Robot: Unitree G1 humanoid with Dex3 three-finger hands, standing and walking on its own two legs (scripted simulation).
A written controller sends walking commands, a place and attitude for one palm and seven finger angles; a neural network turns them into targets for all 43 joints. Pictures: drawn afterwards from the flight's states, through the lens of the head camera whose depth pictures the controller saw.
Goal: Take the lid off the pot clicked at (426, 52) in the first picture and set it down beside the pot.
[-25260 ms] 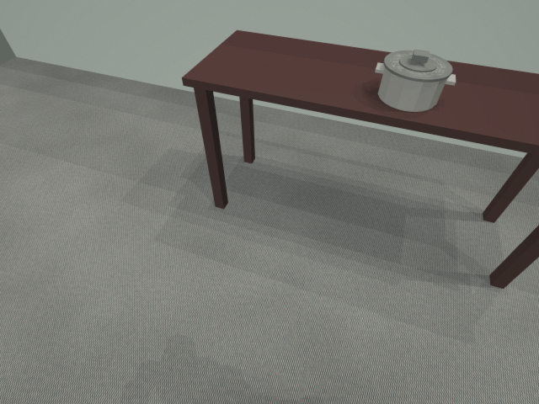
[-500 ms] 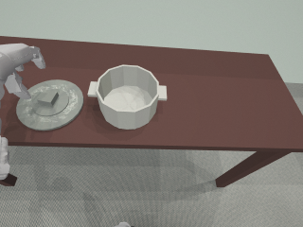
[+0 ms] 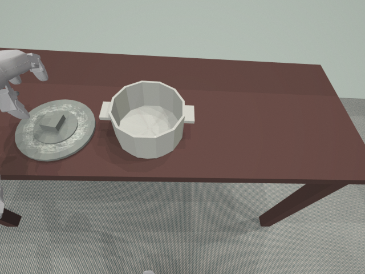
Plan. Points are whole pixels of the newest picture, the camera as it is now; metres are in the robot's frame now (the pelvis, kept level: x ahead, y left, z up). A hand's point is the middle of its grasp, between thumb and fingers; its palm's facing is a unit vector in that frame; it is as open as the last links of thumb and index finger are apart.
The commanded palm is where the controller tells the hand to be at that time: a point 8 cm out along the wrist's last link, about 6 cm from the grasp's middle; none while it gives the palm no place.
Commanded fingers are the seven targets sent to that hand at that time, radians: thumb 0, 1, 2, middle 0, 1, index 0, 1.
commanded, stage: draw the hand back to the body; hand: left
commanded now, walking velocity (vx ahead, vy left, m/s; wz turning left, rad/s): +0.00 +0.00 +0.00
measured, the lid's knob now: (52, 121) +0.49 +0.32 -0.02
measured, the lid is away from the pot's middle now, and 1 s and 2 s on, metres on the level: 0.25 0.25 0.25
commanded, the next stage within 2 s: none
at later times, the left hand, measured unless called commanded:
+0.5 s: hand (35, 100) +0.41 +0.26 +0.15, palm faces +0.25 -0.85 -0.46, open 11.0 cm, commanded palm +0.36 +0.30 +0.18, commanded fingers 0.00 0.11 0.62 -0.31 -0.84 -0.31 -0.84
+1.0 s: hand (39, 120) +0.35 +0.23 +0.17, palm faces +0.48 -0.82 -0.30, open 9.2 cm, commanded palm +0.29 +0.26 +0.19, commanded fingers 0.00 0.66 0.81 -0.23 -0.47 -0.23 -0.47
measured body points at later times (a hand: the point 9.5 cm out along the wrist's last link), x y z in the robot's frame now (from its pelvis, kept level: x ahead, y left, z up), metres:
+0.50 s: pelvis +0.00 -0.03 +0.01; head +0.04 -0.01 +0.46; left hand +0.39 +0.31 +0.18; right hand +0.13 -0.27 -0.09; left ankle +0.02 +0.06 -0.73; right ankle -0.01 -0.18 -0.73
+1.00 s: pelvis +0.03 -0.08 +0.02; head +0.04 -0.09 +0.47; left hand +0.32 +0.27 +0.19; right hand +0.19 -0.33 -0.09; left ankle +0.02 +0.06 -0.73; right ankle -0.01 -0.18 -0.73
